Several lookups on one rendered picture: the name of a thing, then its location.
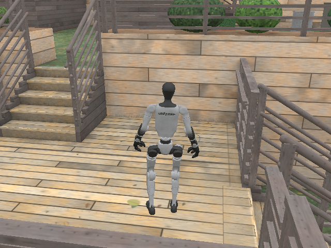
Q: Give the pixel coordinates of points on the left robot hand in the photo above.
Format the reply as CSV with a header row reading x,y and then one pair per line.
x,y
141,143

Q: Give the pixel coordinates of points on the robot left forearm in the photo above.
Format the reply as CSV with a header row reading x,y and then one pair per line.
x,y
139,134

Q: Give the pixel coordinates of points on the right robot foot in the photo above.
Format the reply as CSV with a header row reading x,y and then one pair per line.
x,y
173,208

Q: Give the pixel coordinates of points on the robot left upper arm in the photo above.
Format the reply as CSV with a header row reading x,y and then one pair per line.
x,y
147,116

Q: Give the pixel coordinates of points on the robot left shin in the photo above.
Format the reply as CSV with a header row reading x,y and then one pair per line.
x,y
150,189

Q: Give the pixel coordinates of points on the right robot hand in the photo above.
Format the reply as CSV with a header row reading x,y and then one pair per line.
x,y
196,150

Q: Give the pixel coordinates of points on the robot right forearm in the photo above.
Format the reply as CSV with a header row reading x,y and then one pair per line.
x,y
192,139

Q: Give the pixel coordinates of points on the robot right upper arm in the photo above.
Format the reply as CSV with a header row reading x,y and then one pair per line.
x,y
186,119

